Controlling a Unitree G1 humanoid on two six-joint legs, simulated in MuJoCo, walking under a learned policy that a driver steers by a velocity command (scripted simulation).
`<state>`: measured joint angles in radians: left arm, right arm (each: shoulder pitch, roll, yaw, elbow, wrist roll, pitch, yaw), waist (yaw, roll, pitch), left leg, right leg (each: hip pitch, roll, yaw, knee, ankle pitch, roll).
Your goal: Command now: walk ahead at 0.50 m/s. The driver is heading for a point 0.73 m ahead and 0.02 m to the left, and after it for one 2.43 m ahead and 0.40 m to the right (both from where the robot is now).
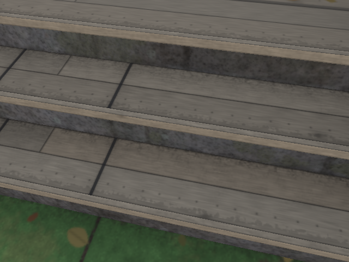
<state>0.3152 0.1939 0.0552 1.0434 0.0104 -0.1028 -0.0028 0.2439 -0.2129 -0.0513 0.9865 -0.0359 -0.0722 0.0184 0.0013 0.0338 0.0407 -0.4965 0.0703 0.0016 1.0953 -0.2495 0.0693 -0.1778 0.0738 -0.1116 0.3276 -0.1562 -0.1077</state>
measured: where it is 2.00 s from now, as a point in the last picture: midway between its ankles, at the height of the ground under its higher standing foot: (187, 137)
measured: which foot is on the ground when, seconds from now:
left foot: up 0.00-0.32, down 0.34-1.00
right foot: down 0.00-0.34, up 0.36-1.00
